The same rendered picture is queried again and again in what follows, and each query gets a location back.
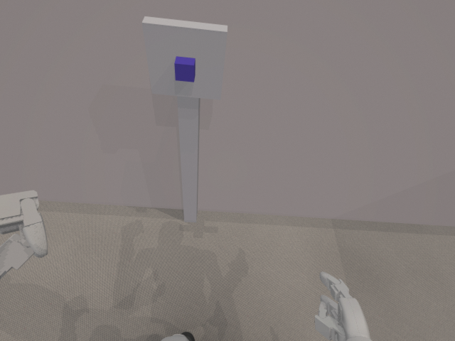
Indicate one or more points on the left robot hand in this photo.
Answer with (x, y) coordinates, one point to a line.
(18, 211)

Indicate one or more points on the panel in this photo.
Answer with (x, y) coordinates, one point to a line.
(206, 42)

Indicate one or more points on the right robot hand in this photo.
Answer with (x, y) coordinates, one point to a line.
(347, 319)

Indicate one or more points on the button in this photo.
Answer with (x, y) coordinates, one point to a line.
(185, 69)

